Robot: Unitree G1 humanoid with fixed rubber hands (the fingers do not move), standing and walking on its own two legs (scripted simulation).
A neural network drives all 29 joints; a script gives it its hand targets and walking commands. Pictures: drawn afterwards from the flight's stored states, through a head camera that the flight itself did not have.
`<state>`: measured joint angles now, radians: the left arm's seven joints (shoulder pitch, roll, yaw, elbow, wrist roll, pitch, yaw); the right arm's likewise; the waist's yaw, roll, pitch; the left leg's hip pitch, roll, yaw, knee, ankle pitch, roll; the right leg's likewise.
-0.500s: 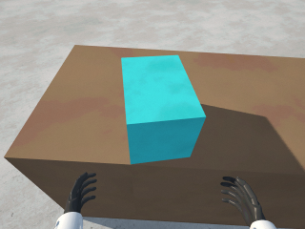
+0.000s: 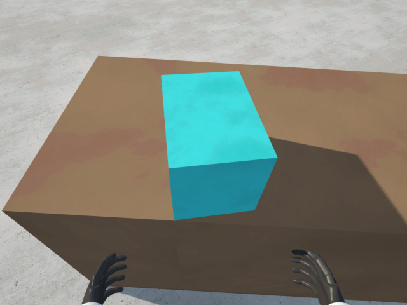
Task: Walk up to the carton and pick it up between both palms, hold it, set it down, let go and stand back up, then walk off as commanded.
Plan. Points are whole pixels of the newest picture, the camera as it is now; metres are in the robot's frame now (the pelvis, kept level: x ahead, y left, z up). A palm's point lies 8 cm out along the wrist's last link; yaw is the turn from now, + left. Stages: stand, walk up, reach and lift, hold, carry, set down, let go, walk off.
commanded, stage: set down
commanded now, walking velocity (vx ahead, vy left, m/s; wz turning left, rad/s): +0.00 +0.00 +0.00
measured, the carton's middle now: (207, 142) +0.46 +0.01 +0.04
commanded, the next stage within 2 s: let go in 0.46 s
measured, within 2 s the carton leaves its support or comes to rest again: neither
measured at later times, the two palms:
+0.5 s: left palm out of the picture +0.14 +0.22 -0.08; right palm (321, 303) +0.16 -0.22 -0.07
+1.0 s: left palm out of the picture +0.15 +0.22 -0.08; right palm (319, 298) +0.17 -0.22 -0.08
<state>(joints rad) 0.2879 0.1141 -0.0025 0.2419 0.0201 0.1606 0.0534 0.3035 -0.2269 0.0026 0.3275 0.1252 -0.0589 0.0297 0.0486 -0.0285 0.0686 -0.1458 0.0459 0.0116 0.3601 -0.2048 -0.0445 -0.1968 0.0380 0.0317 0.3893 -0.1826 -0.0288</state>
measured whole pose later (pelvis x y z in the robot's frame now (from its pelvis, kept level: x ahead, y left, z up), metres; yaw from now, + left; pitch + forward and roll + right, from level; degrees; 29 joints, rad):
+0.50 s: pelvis +0.01 +0.00 +0.00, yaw +0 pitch +0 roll +0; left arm 0.29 0.16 0.00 0.39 0.02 0.11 0.00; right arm 0.24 -0.20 0.00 0.59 0.07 -0.19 0.00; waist 0.05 -0.03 0.07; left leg -0.15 0.05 0.01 0.36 -0.22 -0.04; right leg -0.20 0.04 0.03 0.39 -0.19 -0.03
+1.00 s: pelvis +0.01 +0.00 +0.00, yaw +0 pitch +0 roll +0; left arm 0.26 0.17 0.00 0.41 0.02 0.11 0.01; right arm 0.18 -0.20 0.00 0.69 0.06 -0.22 0.00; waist 0.05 -0.03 0.07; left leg -0.15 0.05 0.01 0.36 -0.22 -0.04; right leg -0.20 0.04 0.03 0.39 -0.20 -0.03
